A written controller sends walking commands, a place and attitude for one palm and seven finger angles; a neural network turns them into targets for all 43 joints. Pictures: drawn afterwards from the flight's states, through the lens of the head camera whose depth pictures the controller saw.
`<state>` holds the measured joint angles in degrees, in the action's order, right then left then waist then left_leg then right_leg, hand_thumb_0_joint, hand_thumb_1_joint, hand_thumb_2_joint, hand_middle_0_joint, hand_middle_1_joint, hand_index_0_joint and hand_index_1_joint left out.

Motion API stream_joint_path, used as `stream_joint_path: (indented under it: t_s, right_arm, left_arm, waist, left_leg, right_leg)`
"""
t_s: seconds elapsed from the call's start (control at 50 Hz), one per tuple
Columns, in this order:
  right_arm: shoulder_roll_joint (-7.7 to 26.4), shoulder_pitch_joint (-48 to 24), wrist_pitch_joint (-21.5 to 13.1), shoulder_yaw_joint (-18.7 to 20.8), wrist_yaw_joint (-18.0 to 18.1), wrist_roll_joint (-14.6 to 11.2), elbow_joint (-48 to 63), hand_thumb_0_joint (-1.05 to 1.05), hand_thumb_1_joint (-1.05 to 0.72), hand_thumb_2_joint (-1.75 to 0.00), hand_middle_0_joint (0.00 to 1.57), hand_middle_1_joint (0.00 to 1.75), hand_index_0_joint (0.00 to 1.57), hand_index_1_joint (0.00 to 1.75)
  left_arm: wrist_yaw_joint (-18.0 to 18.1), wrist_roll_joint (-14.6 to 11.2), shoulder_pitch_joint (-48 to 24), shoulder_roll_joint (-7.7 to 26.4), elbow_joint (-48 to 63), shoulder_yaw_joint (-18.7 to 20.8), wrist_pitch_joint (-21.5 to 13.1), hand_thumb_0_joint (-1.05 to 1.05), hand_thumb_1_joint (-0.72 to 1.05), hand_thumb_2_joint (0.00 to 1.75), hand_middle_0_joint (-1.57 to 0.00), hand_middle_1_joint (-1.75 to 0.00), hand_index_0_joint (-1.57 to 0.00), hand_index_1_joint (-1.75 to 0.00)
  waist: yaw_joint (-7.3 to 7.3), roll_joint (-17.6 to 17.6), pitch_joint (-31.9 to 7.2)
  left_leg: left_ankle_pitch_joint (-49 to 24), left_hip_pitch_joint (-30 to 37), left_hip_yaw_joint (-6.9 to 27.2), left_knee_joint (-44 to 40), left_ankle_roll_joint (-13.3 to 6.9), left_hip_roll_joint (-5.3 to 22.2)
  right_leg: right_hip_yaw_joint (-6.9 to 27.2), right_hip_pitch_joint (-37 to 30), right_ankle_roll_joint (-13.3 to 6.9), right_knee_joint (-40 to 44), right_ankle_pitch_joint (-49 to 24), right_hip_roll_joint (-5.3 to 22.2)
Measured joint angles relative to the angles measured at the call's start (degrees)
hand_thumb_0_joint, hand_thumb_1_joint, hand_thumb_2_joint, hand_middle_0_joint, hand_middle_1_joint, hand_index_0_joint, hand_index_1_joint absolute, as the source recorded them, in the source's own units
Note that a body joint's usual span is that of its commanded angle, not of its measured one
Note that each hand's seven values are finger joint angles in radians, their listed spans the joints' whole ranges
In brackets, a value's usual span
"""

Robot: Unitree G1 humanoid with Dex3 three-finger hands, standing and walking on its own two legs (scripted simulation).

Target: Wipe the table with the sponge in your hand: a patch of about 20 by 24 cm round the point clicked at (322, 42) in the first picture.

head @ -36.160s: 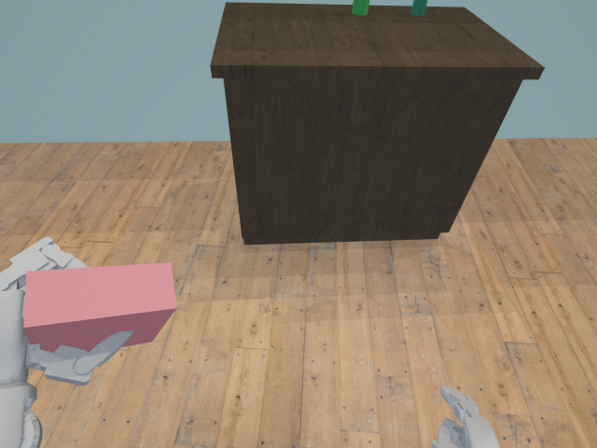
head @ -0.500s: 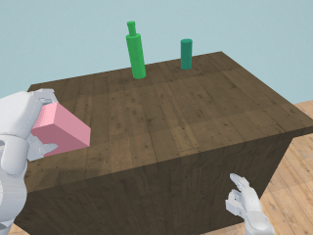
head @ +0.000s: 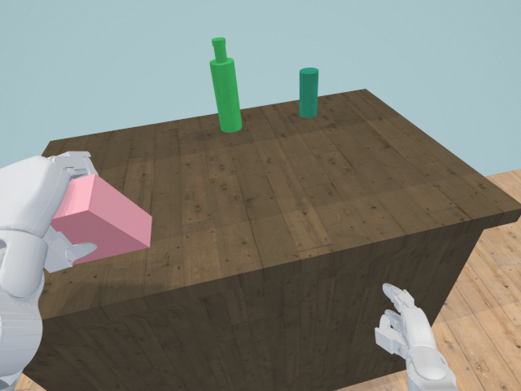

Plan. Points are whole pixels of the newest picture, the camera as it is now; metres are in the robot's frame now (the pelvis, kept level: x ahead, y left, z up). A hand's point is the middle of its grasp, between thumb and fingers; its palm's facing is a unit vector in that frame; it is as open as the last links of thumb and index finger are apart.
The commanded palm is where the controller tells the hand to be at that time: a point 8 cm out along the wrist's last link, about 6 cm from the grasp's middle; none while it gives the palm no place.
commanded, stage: step back with the hand held close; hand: left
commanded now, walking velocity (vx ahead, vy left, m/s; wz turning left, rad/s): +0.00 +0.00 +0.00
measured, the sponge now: (87, 231) +0.21 +0.28 +0.20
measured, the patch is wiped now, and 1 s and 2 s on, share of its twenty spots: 1.00 1.00 1.00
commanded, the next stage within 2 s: stop stepping back and stand still in 1.60 s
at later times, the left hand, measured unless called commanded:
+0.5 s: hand (60, 175) +0.21 +0.27 +0.29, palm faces +0.58 -0.75 -0.32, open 8.8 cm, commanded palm +0.13 +0.30 +0.29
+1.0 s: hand (35, 219) +0.15 +0.25 +0.28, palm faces +0.57 -0.78 -0.26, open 8.8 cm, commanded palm +0.08 +0.30 +0.29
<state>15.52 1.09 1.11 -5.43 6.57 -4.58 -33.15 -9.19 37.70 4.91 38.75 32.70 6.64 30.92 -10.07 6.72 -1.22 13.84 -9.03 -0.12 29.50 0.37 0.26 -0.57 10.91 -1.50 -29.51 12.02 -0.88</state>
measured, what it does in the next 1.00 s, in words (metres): shifts its weight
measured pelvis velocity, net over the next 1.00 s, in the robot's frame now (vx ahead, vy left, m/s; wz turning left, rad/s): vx -0.06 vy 0.01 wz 0.07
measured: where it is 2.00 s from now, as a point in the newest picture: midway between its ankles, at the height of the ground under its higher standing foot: outside the picture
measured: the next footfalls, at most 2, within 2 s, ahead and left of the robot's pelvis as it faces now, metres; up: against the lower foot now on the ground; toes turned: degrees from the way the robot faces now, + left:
right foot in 1.20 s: +0.00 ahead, -0.13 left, +0.00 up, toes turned +4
left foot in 1.46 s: -0.13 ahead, +0.14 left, +0.00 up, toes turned +8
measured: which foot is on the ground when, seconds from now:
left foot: down 0.00-1.00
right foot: down 0.00-1.00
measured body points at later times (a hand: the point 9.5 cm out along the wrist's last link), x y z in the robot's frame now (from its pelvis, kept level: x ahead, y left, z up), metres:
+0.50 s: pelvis -0.01 +0.01 -0.01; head +0.00 +0.04 +0.44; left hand +0.17 +0.31 +0.30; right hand +0.11 -0.24 -0.10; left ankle +0.01 +0.12 -0.73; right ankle +0.05 -0.10 -0.73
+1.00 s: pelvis -0.06 +0.01 -0.02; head -0.04 +0.03 +0.42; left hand +0.12 +0.29 +0.29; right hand +0.15 -0.20 -0.09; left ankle +0.01 +0.12 -0.73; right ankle +0.05 -0.10 -0.73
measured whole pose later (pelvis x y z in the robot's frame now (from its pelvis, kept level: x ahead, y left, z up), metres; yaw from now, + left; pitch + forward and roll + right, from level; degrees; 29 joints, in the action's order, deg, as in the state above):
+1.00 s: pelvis -0.06 +0.01 -0.02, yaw +4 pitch +1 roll -2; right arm 12.4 7.9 -2.3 -3.1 3.1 -1.7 -32.4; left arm 9.5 -3.8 6.7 27.1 40.7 29.5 -8.7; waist 1.3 -0.7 0.6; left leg 15.8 -29.1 -0.2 43.3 -1.2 1.0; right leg -4.4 28.9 -0.3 -37.8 10.1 1.0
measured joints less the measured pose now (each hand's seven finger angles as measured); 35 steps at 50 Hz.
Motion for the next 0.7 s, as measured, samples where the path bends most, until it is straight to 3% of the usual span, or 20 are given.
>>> stream_joint_path:
  t_s: [0.08,0.12,0.14,0.16,0.2,0.24,0.3,0.4,0.48,0.58,0.64,0.7]
  right_arm:
    - [0.0,0.0,0.0,0.0,0.1,-0.2,-0.1,0.01,-0.90,-0.90,0.20,0.30,0.20,0.30]
    - [-0.2,2.1,-0.2,0.1,-0.3,0.1,3.0,0.01,-0.90,-0.90,0.20,0.30,0.19,0.30]
    - [-0.6,3.3,-0.8,-0.2,-0.6,0.7,4.2,0.01,-0.90,-0.90,0.20,0.30,0.19,0.30]
    - [-1.1,4.3,-1.4,-0.7,-1.0,1.3,5.1,0.01,-0.90,-0.90,0.20,0.30,0.19,0.30]
    - [-1.6,6.4,-2.0,-1.5,-1.5,2.2,6.3,0.01,-0.90,-0.90,0.20,0.30,0.20,0.30]
    - [-2.0,8.2,-1.9,-1.2,-1.8,2.9,5.8,0.01,-0.90,-0.90,0.20,0.30,0.20,0.30]
    - [-2.2,11.6,-1.2,0.2,-2.0,3.6,3.9,0.01,-0.90,-0.90,0.20,0.30,0.20,0.30]
    - [-1.6,15.6,-0.9,2.8,-2.6,3.8,-0.8,0.01,-0.90,-0.90,0.20,0.30,0.20,0.30]
    - [-1.5,15.8,-0.9,3.8,-3.0,3.3,-2.6,0.01,-0.90,-0.90,0.20,0.30,0.20,0.30]
    - [-2.2,13.7,-1.7,4.1,-3.1,3.2,-1.7,0.01,-0.90,-0.90,0.20,0.30,0.20,0.30]
    - [-3.0,12.5,-2.7,4.0,-3.1,3.5,-0.8,0.01,-0.90,-0.90,0.20,0.30,0.20,0.30]
    - [-3.5,11.6,-3.8,3.8,-2.9,3.6,-0.2,0.01,-0.90,-0.90,0.20,0.30,0.20,0.30]
  left_arm:
    - [0.3,0.5,-0.9,-0.1,-0.9,-0.4,-0.1,-0.02,-0.44,1.10,-0.83,-1.43,-0.88,-1.45]
    - [3.7,-17.6,-2.2,-3.0,-3.2,4.7,-6.8,-0.02,-0.44,1.10,-0.83,-1.43,-0.88,-1.45]
    - [5.5,-24.7,-2.0,-4.0,-3.9,7.0,-11.0,-0.02,-0.44,1.10,-0.84,-1.43,-0.88,-1.45]
    - [7.3,-29.9,-1.1,-4.9,-3.5,9.0,-14.9,-0.02,-0.44,1.10,-0.83,-1.43,-0.88,-1.45]
    - [10.5,-36.3,1.7,-6.7,-0.3,12.1,-21.4,-0.02,-0.44,1.10,-0.83,-1.43,-0.88,-1.45]
    - [12.9,-39.7,4.1,-8.6,3.9,14.4,-26.7,-0.02,-0.44,1.10,-0.83,-1.43,-0.88,-1.45]
    - [15.3,-41.7,6.8,-10.0,8.8,17.8,-32.8,-0.02,-0.44,1.10,-0.84,-1.43,-0.88,-1.45]
    - [17.8,-41.5,4.7,-8.7,8.8,23.8,-38.5,-0.02,-0.44,1.10,-0.84,-1.43,-0.88,-1.45]
    - [18.6,-41.3,3.4,-7.7,5.8,26.6,-39.5,-0.02,-0.44,1.10,-0.84,-1.43,-0.88,-1.45]
    - [18.8,-41.4,7.6,-8.7,7.7,26.5,-39.7,-0.02,-0.44,1.10,-0.83,-1.43,-0.88,-1.45]
    - [18.6,-41.1,9.8,-8.9,10.5,25.8,-40.6,-0.02,-0.44,1.10,-0.84,-1.43,-0.88,-1.45]
    - [18.6,-40.7,8.7,-8.5,11.6,25.9,-41.7,-0.02,-0.44,1.10,-0.84,-1.43,-0.88,-1.45]
  waist:
    - [-0.03,0.0,0.0]
    - [1.14,-0.6,-1.3]
    - [2.10,-1.5,-2.0]
    - [3.12,-2.4,-2.4]
    - [5.67,-3.7,-2.7]
    - [8.17,-5.3,-1.9]
    - [10.06,-7.5,-1.0]
    - [11.07,-8.4,0.6]
    - [12.16,-7.7,1.3]
    - [13.56,-7.8,1.3]
    - [13.13,-8.2,1.2]
    - [11.76,-8.4,1.0]
  left_leg:
    - [-0.2,0.1,0.0,-0.2,-0.1,-0.2]
    - [3.2,-3.6,1.5,2.8,-1.0,-0.4]
    - [5.3,-6.0,2.1,5.2,-1.5,-0.5]
    - [6.5,-7.7,2.3,7.5,-1.8,-0.4]
    - [5.8,-8.7,2.4,8.1,-2.1,0.4]
    - [4.3,-10.0,2.8,8.8,-0.9,0.4]
    - [5.2,-11.0,2.2,9.2,-0.8,-0.1]
    - [4.6,-12.1,2.2,8.9,-1.2,-0.4]
    - [4.2,-13.5,2.3,9.5,-1.2,-0.1]
    - [3.7,-15.6,1.6,10.6,-1.5,-0.3]
    - [3.3,-16.6,1.2,11.0,-1.6,-0.4]
    - [2.9,-17.4,1.2,11.4,-1.6,-0.5]
  right_leg:
    - [0.0,-0.1,0.1,0.2,-0.2,0.2]
    - [-1.5,1.7,0.2,0.2,-0.2,0.3]
    - [-2.1,3.3,0.1,-0.2,-0.1,0.4]
    - [-2.5,4.7,0.0,-0.7,0.0,0.2]
    - [-3.1,7.2,-0.1,-2.3,0.5,-0.4]
    - [-3.6,8.8,0.1,-4.1,1.4,-0.3]
    - [-3.0,10.0,0.7,-4.7,1.6,0.3]
    - [-2.9,10.9,1.0,-4.0,0.8,0.5]
    - [-3.0,11.7,1.1,-3.3,-0.3,0.2]
    - [-2.4,14.0,1.2,-4.5,-1.0,0.4]
    - [-2.0,15.3,1.3,-5.2,-1.3,0.5]
    - [-2.0,16.1,1.3,-5.8,-1.6,0.7]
